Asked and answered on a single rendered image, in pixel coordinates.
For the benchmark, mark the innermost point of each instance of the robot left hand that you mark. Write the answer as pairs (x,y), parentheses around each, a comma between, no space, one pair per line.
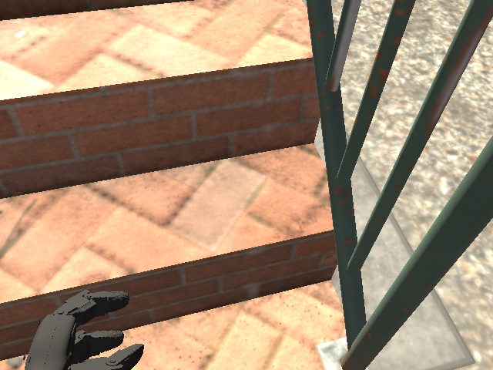
(57,345)

